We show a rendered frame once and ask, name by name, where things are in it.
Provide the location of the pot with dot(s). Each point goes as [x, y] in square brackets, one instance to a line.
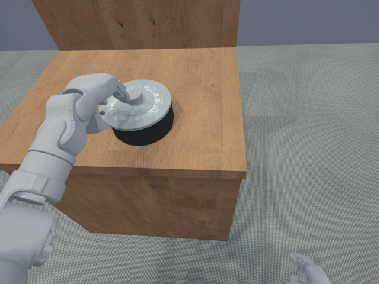
[147, 135]

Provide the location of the robot left forearm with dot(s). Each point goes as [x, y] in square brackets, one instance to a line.
[62, 136]

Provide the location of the table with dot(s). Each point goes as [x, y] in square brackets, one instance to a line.
[186, 184]

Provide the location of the knob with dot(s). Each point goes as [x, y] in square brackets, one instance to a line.
[135, 96]

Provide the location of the robot left upper arm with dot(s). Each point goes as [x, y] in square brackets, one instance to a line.
[26, 239]

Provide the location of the lid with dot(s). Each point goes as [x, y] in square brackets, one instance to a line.
[154, 106]

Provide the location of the left robot hand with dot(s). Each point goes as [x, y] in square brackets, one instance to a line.
[101, 86]

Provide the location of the right robot hand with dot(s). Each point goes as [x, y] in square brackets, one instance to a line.
[314, 274]

